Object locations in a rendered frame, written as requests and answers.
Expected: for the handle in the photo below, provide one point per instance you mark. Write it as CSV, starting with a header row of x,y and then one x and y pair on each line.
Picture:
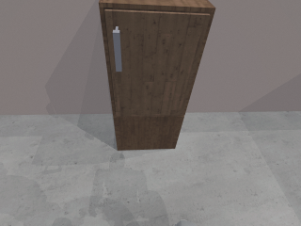
x,y
117,49

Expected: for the cupboard door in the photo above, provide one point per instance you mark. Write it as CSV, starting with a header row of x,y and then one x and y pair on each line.
x,y
159,56

